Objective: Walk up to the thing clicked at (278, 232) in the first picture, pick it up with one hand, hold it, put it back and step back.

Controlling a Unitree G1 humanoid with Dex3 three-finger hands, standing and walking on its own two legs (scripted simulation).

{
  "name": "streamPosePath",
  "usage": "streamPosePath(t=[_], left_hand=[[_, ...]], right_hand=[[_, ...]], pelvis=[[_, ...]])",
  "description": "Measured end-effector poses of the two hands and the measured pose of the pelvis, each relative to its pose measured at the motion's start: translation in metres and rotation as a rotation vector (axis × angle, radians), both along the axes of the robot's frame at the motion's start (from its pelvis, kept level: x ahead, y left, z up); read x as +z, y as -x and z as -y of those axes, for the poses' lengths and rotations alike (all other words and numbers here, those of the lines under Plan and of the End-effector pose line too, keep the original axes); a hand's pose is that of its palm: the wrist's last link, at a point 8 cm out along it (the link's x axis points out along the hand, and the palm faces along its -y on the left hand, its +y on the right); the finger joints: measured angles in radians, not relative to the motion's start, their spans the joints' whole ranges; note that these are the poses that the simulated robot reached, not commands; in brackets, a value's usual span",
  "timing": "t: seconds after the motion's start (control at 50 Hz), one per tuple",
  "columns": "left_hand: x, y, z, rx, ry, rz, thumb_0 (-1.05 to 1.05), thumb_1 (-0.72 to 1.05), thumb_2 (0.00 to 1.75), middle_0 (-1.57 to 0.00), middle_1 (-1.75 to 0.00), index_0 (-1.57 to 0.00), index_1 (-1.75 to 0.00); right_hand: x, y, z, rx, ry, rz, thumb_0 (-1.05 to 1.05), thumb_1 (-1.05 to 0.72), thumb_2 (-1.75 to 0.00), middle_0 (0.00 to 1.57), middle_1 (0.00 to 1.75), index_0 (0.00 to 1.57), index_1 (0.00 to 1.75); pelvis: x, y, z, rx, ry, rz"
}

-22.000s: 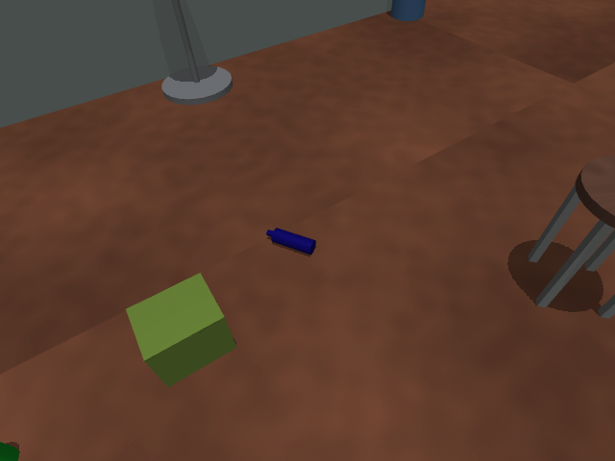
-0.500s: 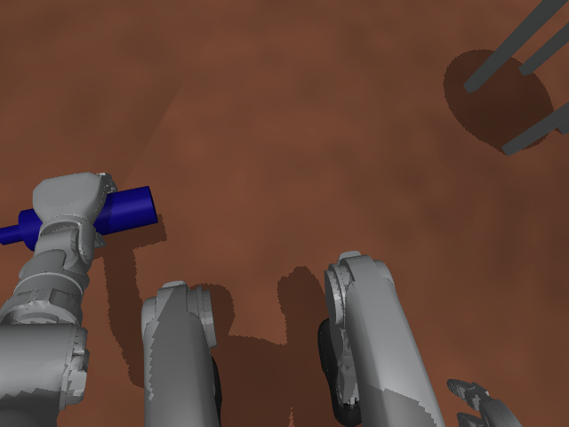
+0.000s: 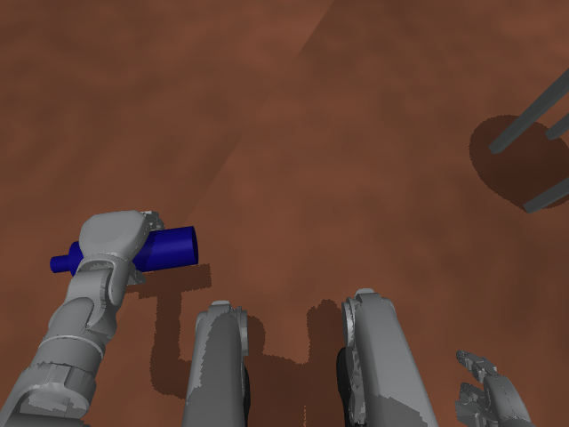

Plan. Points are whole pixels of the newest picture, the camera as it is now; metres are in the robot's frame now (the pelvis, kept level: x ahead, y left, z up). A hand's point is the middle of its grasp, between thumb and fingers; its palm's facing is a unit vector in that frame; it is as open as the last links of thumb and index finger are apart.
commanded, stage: lift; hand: left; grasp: from above
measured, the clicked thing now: (126, 254) +0.39 +0.27 -0.13
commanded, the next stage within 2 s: hold in 0.90 s
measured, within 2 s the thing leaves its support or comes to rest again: neither
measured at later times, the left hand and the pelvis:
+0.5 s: hand (85, 232) +0.35 +0.22 +0.08, palm faces -0.46 -0.10 -0.88, open 9.2 cm; pelvis +0.04 -0.01 +0.17, yaw +0 degrees
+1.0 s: hand (34, 192) +0.35 +0.22 +0.17, palm faces -0.47 -0.09 -0.88, open 9.3 cm; pelvis +0.06 +0.00 +0.25, yaw +0 degrees
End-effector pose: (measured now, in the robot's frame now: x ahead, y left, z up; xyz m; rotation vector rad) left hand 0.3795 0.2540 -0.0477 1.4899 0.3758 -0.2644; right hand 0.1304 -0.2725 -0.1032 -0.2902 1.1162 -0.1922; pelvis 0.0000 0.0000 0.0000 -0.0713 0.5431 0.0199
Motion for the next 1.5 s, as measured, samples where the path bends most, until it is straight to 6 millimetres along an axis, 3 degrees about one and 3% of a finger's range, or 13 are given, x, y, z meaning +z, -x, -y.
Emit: streamPosePath(t=[0.12, 0.28, 0.66, 0.98, 1.2, 1.5], left_hand=[[0.058, 0.006, 0.006, 0.058, 0.008, -0.023, 0.0, 0.14, 0.34, -0.86, -0.32, -0.84, -0.3], [0.125, 0.021, 0.023, 0.026, 0.036, -0.079, -0.01, 0.14, 0.33, -0.88, -0.3, -0.85, -0.28], [0.224, 0.021, 0.028, 0.032, 0.012, -0.065, 0.0, 0.11, 0.41, -0.84, -0.36, -0.81, -0.36], [0.269, 0.02, 0.026, 0.019, 0.011, -0.082, 0.0, 0.09, 0.48, -0.82, -0.4, -0.79, -0.4], [0.291, 0.015, 0.024, 0.013, -0.004, -0.07, 0.0, 0.08, 0.48, -0.81, -0.42, -0.78, -0.42], [0.307, 0.008, 0.031, -0.012, 0.007, -0.085, 0.0, 0.09, 0.47, -0.82, -0.41, -0.79, -0.41]], right_hand=[[0.045, -0.018, -0.003, -0.014, -0.02, 0.059, 0.01, -0.91, -0.9, 0.21, 0.3, 0.2, 0.3], [0.104, -0.018, -0.006, -0.049, -0.038, 0.08, 0.01, -0.91, -0.91, 0.21, 0.3, 0.2, 0.3], [0.199, 0.002, -0.001, -0.104, -0.021, 0.048, 0.01, -0.91, -0.91, 0.21, 0.3, 0.2, 0.3], [0.243, -0.016, -0.013, -0.088, -0.055, 0.105, 0.01, -0.91, -0.91, 0.21, 0.3, 0.2, 0.3], [0.256, -0.035, -0.016, -0.079, -0.07, 0.13, 0.01, -0.91, -0.9, 0.21, 0.3, 0.2, 0.3], [0.266, -0.045, -0.01, -0.084, -0.071, 0.143, 0.01, -0.9, -0.9, 0.2, 0.3, 0.2, 0.3]], pelvis=[[0.046, -0.007, 0.003, 0.0, -0.015, 0.048], [0.107, -0.02, 0.006, -0.008, -0.037, 0.131], [0.204, -0.045, 0.006, -0.013, -0.046, 0.295], [0.247, -0.056, 0.0, -0.021, -0.056, 0.39], [0.26, -0.064, -0.001, -0.023, -0.06, 0.425], [0.269, -0.072, 0.001, -0.03, -0.064, 0.452]])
